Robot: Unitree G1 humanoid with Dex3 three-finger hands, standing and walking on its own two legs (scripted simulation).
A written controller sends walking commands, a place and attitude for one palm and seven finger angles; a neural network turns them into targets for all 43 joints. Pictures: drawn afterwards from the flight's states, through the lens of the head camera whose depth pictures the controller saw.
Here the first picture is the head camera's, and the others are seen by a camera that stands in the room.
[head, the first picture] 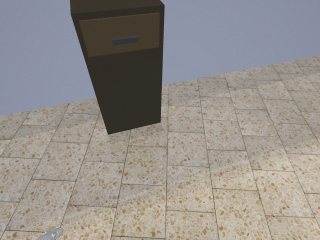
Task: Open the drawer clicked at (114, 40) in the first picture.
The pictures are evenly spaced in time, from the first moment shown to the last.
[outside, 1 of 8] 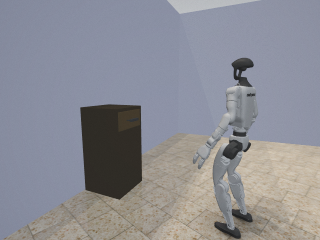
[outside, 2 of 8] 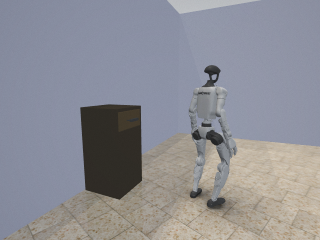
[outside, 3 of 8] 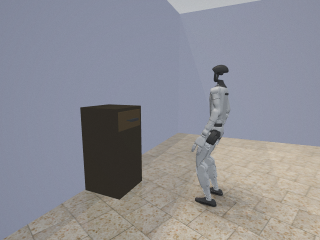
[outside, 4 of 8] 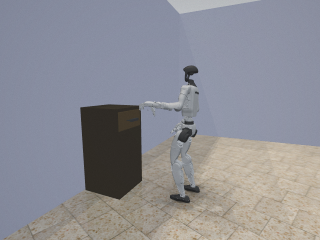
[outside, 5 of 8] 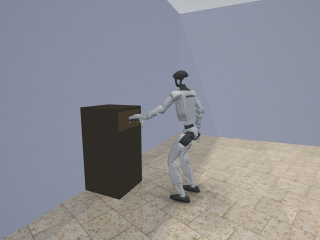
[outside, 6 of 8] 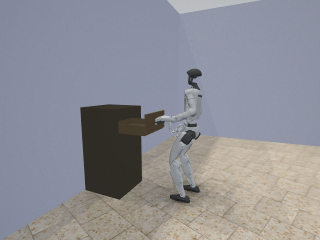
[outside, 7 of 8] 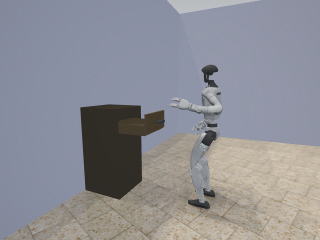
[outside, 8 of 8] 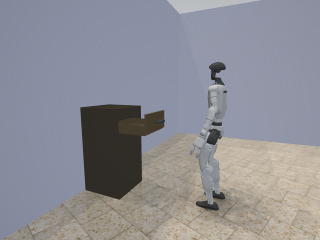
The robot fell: no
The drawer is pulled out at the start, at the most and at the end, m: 0.00 0.30 0.30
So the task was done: yes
